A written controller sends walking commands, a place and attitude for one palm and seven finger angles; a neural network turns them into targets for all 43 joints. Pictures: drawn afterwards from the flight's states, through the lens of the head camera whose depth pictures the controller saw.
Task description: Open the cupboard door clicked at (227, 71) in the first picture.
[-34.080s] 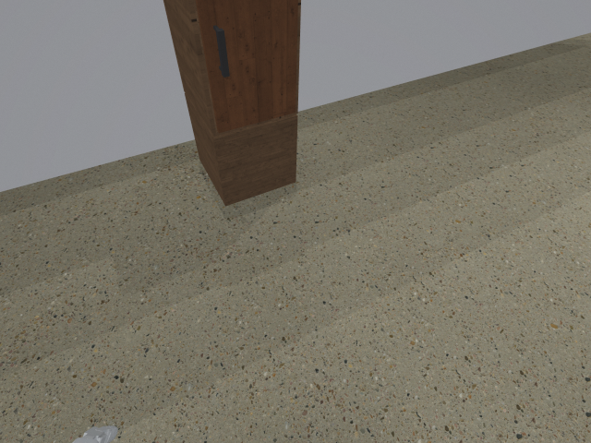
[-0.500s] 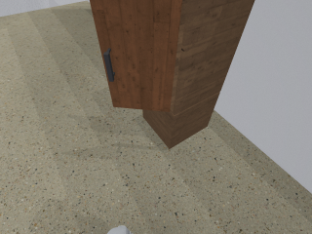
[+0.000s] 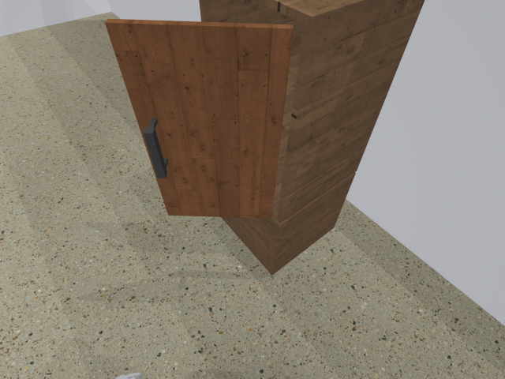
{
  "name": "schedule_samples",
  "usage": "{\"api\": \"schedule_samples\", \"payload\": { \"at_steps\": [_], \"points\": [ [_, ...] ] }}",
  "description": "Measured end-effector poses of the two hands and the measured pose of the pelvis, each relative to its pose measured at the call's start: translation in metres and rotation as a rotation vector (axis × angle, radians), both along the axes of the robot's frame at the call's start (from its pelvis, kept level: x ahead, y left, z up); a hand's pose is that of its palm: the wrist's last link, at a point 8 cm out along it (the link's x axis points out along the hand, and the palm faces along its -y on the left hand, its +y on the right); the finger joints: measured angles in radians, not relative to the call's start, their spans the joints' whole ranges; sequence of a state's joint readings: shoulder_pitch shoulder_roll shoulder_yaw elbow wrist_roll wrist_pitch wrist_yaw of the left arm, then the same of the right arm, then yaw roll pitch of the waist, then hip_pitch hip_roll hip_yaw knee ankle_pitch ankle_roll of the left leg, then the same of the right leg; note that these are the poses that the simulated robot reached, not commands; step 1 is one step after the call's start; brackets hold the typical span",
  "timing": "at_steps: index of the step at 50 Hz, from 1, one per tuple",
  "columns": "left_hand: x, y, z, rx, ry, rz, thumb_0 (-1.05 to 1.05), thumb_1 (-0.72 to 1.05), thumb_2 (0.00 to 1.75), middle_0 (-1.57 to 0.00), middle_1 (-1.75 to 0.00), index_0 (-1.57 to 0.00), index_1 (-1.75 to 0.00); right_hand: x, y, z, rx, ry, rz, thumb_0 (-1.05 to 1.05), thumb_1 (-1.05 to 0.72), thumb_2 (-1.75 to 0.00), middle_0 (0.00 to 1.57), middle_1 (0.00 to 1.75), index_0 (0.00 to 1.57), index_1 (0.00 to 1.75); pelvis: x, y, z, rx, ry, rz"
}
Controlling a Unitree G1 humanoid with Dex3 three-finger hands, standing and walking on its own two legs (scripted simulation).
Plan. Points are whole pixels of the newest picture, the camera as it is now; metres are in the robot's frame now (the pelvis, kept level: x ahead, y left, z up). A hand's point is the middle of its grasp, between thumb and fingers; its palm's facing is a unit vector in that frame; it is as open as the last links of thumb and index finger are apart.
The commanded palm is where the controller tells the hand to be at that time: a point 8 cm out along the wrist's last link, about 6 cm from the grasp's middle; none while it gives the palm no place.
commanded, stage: come to a stop and stand still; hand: left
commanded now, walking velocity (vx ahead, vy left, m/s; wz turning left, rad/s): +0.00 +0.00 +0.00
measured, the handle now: (158, 149) +0.61 +0.25 -0.03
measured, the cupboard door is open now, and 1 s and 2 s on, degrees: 50 50 50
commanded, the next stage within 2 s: look again from close up in 1.08 s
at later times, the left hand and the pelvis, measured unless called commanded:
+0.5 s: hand out of the picture +0.11 +0.19 -0.18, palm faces +0.03 -0.97 -0.25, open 7.4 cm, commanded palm none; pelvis +0.07 -0.01 +0.00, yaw +0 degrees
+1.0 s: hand out of the picture +0.10 +0.22 -0.17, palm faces -0.04 -0.97 -0.25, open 7.4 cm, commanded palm none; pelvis +0.06 +0.03 +0.00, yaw -2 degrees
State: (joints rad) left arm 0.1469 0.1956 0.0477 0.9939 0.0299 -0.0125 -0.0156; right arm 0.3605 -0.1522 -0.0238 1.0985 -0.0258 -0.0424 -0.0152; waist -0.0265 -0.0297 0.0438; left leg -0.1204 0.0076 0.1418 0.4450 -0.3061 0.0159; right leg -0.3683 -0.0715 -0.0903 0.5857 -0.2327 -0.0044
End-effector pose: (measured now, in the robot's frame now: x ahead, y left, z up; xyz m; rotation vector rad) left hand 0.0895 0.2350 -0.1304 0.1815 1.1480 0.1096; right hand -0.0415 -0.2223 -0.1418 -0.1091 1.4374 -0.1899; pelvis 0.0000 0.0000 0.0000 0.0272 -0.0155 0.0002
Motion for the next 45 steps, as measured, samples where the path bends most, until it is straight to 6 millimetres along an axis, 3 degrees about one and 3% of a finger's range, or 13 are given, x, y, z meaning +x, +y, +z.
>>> {"api": "schedule_samples", "payload": {
  "at_steps": [3, 7, 16, 26, 30, 36, 42, 45],
  "points": [
    [0.03, -0.009, -0.003, 0.012, -0.034, -0.012, 0.0, 0.91, 0.89, -0.19, -0.3, -0.19, -0.3, 0.004, -0.004, -0.011, 0.021, 0.053, -0.021, 0.01, -0.92, -0.9, 0.2, 0.3, 0.2, 0.3, 0.02, -0.007, -0.008, -0.009, -0.007, 0.003],
    [0.04, -0.018, -0.002, 0.003, -0.011, 0.004, 0.0, 0.91, 0.89, -0.19, -0.3, -0.19, -0.3, 0.032, -0.006, -0.006, 0.012, 0.065, -0.02, 0.01, -0.92, -0.9, 0.2, 0.3, 0.2, 0.3, 0.038, -0.008, -0.002, -0.024, -0.007, 0.015],
    [0.039, -0.005, -0.016, -0.012, 0.094, 0.069, -0.01, 0.93, 0.89, -0.2, -0.3, -0.2, -0.3, 0.114, 0.003, -0.001, -0.022, -0.054, 0.034, 0.01, -0.92, -0.9, 0.2, 0.3, 0.2, 0.3, 0.068, 0.001, -0.002, -0.025, 0.008, 0.002],
    [0.011, 0.004, -0.012, 0.046, 0.18, 0.077, 0.0, 0.91, 0.89, -0.2, -0.3, -0.2, -0.3, 0.174, -0.029, 0.004, -0.066, -0.173, 0.056, 0.01, -0.93, -0.9, 0.2, 0.3, 0.2, 0.3, 0.071, -0.007, -0.004, -0.025, 0.014, -0.004],
    [0.004, 0.003, -0.016, 0.026, 0.189, 0.085, 0.0, 0.91, 0.89, -0.2, -0.3, -0.2, -0.3, 0.178, -0.032, 0.009, -0.087, -0.181, 0.07, 0.01, -0.92, -0.9, 0.2, 0.3, 0.2, 0.3, 0.071, -0.003, -0.003, -0.036, 0.011, 0.005],
    [0.003, 0.003, -0.021, 0.002, 0.167, 0.042, 0.0, 0.9, 0.89, -0.2, -0.3, -0.2, -0.3, 0.171, -0.017, 0.014, -0.085, -0.209, 0.064, 0.01, -0.92, -0.9, 0.19, 0.3, 0.2, 0.3, 0.067, 0.01, -0.004, -0.044, 0.014, -0.016],
    [0.008, 0.017, -0.014, 0.013, 0.153, 0.007, 0.0, 0.9, 0.89, -0.2, -0.3, -0.2, -0.3, 0.149, 0.016, 0.005, -0.028, -0.222, 0.059, 0.01, -0.92, -0.9, 0.19, 0.3, 0.2, 0.29, 0.065, 0.026, -0.004, -0.036, 0.003, -0.027],
    [0.011, 0.025, -0.009, 0.029, 0.145, 0.004, 0.0, 0.91, 0.89, -0.2, -0.3, -0.2, -0.3, 0.136, 0.021, 0.001, -0.023, -0.196, 0.044, 0.01, -0.95, -0.9, 0.2, 0.3, 0.2, 0.3, 0.064, 0.031, -0.002, -0.03, -0.002, -0.033]
  ]
}}
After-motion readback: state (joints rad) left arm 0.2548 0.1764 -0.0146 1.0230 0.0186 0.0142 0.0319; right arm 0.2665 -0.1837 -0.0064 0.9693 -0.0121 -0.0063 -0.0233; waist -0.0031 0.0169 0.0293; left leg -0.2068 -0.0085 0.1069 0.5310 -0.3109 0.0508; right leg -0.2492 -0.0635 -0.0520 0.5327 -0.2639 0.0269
